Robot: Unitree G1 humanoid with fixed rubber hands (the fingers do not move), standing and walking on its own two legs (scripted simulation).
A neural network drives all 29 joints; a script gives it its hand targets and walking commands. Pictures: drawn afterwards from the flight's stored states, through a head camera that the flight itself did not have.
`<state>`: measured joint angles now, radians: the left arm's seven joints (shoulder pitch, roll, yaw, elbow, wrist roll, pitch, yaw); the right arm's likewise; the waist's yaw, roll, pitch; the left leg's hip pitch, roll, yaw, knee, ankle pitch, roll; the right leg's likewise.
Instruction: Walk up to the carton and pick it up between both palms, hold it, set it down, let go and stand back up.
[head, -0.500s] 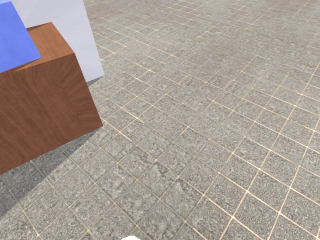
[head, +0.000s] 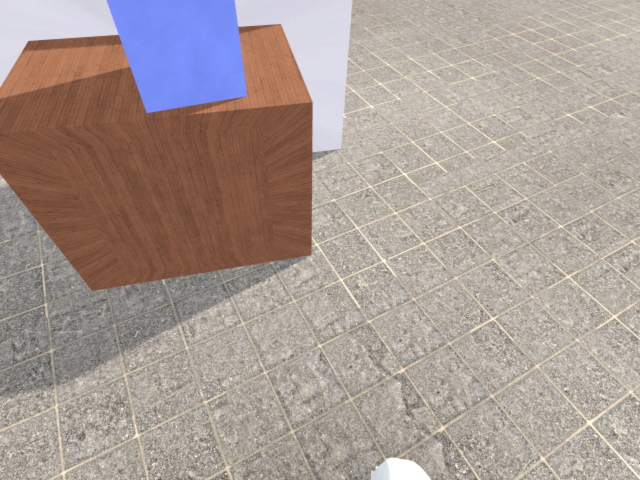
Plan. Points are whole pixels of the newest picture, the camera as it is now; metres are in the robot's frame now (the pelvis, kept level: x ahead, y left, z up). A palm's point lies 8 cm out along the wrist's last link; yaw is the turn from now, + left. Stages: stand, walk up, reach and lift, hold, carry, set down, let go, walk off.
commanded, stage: walk up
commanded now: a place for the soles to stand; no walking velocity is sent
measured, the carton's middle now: (177, 26) +1.17 +0.34 +0.06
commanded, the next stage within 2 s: none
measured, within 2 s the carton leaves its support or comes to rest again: neither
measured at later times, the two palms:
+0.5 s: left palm out of the picture +0.12 +0.33 -0.16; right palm (402, 322) +0.39 -0.14 -0.11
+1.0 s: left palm (95, 339) +0.37 +0.36 -0.11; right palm (367, 265) +0.53 -0.10 -0.14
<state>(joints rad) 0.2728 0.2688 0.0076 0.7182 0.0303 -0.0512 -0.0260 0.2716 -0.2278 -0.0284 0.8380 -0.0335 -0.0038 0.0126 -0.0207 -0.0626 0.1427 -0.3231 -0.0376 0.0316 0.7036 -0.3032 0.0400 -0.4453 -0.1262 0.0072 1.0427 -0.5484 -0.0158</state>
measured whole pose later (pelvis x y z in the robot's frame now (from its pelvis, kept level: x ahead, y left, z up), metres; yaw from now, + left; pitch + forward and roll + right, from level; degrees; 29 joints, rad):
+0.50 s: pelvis +0.21 +0.08 -0.03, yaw +19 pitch -5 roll -1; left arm 0.43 0.30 0.00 0.83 0.05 -0.01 -0.01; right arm 0.24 -0.26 -0.04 0.73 -0.02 -0.04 0.04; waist 0.01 -0.05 0.13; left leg -0.51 0.00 0.05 0.88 -0.29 0.04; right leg -0.20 -0.22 -0.08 1.12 -0.56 0.00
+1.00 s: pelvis +0.40 +0.12 -0.01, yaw +22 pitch -4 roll -3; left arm 0.36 0.18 0.00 0.73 0.02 -0.07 0.02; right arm 0.35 -0.28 -0.01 0.82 -0.05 0.00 0.03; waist -0.01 0.09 0.08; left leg -0.53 0.04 0.01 1.22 -0.51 -0.03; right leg -0.34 -0.05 -0.15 0.77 -0.35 -0.02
